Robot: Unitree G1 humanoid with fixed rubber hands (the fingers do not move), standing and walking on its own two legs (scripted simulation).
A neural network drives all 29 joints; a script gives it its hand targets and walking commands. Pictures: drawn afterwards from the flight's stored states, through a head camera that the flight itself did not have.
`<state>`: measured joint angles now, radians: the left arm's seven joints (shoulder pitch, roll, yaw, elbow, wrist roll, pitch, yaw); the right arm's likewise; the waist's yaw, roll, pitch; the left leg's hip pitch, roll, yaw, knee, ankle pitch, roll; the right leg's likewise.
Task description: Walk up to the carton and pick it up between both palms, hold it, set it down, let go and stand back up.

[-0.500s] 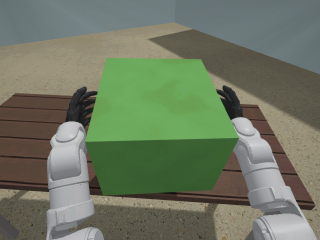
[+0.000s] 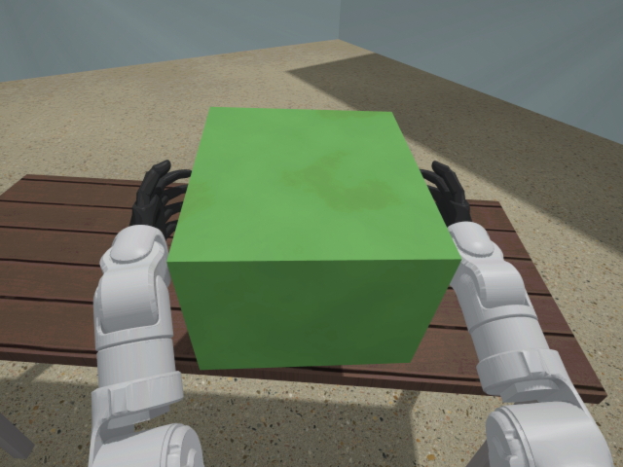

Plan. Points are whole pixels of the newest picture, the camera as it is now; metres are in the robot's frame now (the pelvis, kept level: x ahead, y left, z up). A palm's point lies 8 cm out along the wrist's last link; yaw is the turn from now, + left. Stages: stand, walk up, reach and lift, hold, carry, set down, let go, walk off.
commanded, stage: hold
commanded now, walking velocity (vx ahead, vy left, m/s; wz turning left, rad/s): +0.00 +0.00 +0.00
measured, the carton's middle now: (305, 228) +0.41 +0.00 +0.15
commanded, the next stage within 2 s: none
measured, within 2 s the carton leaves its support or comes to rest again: neither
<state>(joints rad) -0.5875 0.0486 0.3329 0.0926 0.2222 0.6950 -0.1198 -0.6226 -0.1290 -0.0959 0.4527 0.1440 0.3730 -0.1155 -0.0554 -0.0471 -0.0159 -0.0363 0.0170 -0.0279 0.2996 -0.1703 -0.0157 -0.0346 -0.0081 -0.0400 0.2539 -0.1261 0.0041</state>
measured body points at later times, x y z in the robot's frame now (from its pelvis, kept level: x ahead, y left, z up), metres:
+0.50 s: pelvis +0.00 +0.00 +0.00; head -0.04 +0.03 +0.45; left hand +0.36 +0.20 +0.19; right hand +0.37 -0.17 +0.19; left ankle +0.00 +0.13 -0.75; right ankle +0.02 -0.12 -0.75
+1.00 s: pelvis +0.00 +0.00 +0.00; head -0.04 +0.02 +0.45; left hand +0.37 +0.19 +0.20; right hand +0.38 -0.18 +0.19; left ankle +0.00 +0.13 -0.75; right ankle +0.02 -0.12 -0.75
